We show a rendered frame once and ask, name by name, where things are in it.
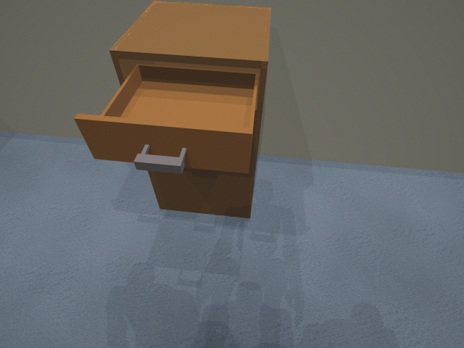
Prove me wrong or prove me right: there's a handle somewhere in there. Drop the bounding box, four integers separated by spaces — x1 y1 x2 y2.
134 144 187 174

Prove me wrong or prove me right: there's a drawer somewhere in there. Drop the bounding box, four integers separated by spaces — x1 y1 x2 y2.
74 64 259 173

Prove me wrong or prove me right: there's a cabinet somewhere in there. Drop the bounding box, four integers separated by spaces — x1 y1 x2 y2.
109 1 271 218

